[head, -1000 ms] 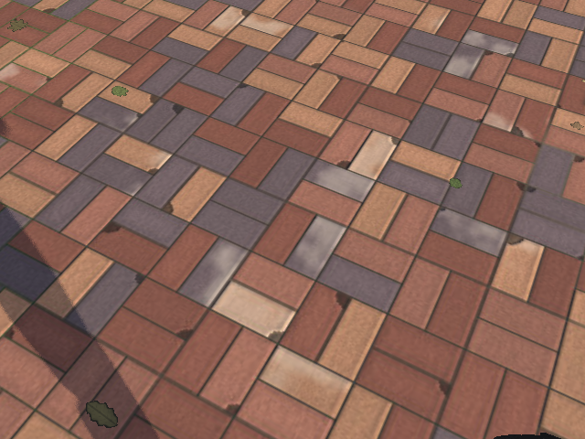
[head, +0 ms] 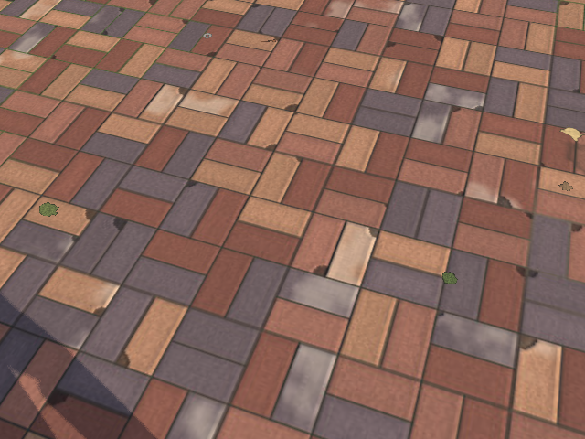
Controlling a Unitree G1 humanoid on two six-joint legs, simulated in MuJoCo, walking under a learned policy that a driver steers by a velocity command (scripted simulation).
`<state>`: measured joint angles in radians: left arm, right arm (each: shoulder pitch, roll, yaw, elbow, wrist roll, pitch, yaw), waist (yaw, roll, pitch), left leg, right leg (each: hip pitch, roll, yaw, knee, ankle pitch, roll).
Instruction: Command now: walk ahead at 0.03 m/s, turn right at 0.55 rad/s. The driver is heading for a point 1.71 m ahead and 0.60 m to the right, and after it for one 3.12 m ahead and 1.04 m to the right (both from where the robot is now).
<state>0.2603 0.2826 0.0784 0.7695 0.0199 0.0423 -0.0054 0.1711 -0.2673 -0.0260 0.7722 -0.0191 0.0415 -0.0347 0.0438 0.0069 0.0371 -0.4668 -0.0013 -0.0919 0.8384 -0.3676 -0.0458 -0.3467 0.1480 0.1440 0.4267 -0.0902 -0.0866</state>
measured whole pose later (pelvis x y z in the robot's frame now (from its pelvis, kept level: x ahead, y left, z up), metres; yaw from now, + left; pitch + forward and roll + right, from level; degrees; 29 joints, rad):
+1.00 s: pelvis +0.16 -0.08 +0.00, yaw -34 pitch +2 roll +0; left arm 0.45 0.27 0.03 0.85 0.01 -0.05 0.00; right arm 0.11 -0.28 -0.03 0.71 -0.04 -0.02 0.06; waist 0.06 0.04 0.03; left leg -0.63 0.05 0.04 0.69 -0.07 -0.01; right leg 0.11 0.10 0.14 0.21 -0.34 -0.10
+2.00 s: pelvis +0.60 -0.42 +0.01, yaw -32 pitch +0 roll -1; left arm 0.42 0.22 0.03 0.99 0.02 -0.09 0.00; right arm 0.14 -0.25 -0.03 0.87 -0.03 -0.02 0.04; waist 0.03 0.04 0.03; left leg -0.64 0.08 0.00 0.78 -0.03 0.03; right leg 0.05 0.08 -0.13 0.17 -0.23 -0.08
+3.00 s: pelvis +1.12 -0.62 +0.01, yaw +2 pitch +1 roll -1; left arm 0.35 0.26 0.05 0.86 0.02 -0.09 0.00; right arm 0.16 -0.31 -0.07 0.76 -0.04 0.01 0.06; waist 0.03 0.05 0.04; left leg -0.64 0.05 -0.03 1.00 -0.18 0.03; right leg -0.09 0.01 -0.16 0.28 -0.21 -0.03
